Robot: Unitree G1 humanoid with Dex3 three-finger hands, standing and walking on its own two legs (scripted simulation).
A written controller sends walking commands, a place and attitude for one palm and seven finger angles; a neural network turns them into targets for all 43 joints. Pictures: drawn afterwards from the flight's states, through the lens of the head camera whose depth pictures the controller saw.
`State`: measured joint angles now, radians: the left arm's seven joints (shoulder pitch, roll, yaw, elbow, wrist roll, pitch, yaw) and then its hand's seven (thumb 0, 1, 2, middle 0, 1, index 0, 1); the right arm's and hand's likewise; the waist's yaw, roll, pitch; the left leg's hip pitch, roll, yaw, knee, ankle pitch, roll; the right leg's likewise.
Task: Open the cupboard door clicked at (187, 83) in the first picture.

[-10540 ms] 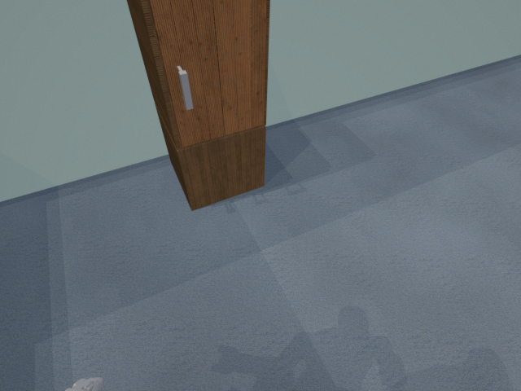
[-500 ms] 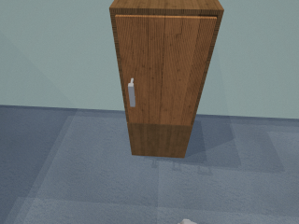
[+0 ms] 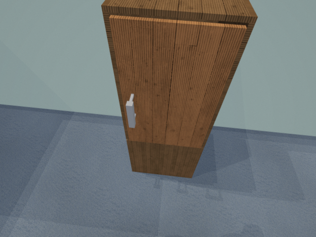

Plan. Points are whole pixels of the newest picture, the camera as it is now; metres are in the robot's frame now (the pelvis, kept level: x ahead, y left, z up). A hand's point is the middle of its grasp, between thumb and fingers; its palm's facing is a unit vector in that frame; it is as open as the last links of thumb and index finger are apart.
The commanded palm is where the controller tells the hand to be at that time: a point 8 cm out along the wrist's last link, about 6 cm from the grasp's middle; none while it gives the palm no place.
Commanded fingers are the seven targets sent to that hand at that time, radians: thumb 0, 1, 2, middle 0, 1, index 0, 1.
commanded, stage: come to a stop and stand still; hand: left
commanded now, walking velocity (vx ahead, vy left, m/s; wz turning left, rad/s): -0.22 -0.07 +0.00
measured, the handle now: (132, 110) +0.55 +0.15 -0.08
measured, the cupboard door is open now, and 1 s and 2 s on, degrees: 0 0 0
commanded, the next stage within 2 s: look again from close up in 0.94 s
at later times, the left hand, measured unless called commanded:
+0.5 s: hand out of the picture +0.01 +0.14 -0.16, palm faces +0.04 -0.97 -0.24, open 7.4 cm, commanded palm none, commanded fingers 0.00 0.90 0.90 -0.20 -0.30 -0.20 -0.30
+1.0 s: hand out of the picture -0.08 +0.13 -0.17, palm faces +0.05 -0.99 -0.16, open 7.4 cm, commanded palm none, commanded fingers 0.00 0.90 0.90 -0.20 -0.30 -0.20 -0.30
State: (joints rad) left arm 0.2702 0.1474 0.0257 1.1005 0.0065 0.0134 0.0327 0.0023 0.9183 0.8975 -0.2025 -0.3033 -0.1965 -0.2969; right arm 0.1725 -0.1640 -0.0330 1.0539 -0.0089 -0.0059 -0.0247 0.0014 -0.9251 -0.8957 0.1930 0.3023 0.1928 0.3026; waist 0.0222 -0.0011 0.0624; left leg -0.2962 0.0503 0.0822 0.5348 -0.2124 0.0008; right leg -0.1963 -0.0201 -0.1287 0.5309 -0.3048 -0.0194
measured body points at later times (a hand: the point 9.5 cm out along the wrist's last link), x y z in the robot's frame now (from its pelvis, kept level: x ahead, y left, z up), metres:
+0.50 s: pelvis -0.03 -0.04 +0.00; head -0.01 -0.06 +0.45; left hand +0.01 +0.19 -0.14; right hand +0.03 -0.28 -0.16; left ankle -0.06 +0.09 -0.72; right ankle -0.02 -0.13 -0.73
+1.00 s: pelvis -0.05 -0.03 +0.01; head -0.04 -0.03 +0.46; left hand -0.08 +0.19 -0.15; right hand -0.08 -0.23 -0.15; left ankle -0.07 +0.09 -0.73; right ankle -0.02 -0.13 -0.73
